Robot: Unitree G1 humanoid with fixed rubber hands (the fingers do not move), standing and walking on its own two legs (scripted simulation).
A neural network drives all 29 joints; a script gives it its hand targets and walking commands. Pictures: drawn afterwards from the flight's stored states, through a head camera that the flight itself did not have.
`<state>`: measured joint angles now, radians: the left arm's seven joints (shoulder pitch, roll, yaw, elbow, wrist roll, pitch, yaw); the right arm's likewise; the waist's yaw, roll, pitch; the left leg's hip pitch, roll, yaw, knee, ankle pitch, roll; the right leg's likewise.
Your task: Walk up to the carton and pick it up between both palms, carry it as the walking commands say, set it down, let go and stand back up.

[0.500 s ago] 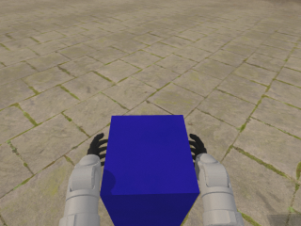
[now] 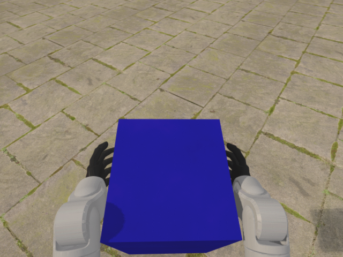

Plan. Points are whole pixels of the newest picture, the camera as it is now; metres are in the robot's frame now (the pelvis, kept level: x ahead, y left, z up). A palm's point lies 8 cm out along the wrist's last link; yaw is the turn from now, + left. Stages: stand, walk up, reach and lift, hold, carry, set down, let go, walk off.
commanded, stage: carry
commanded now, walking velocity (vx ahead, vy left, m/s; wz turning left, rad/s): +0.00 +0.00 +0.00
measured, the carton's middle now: (168, 195) +0.26 +0.01 +0.02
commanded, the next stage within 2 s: hold in 1.68 s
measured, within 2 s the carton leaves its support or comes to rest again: neither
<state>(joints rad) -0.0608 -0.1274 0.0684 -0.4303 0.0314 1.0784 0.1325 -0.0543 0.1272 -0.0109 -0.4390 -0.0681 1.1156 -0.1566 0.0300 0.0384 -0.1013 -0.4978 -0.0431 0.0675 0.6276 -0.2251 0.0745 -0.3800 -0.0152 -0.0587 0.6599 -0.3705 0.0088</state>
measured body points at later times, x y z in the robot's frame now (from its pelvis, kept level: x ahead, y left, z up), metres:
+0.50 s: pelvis -0.06 +0.04 +0.01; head -0.11 +0.04 +0.46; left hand +0.18 +0.19 +0.10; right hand +0.19 -0.10 +0.10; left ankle -0.01 +0.13 -0.72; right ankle -0.02 -0.11 -0.72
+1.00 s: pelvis -0.06 +0.02 +0.02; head -0.09 +0.01 +0.46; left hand +0.19 +0.17 +0.11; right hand +0.19 -0.13 +0.10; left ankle -0.01 +0.13 -0.72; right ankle -0.02 -0.11 -0.72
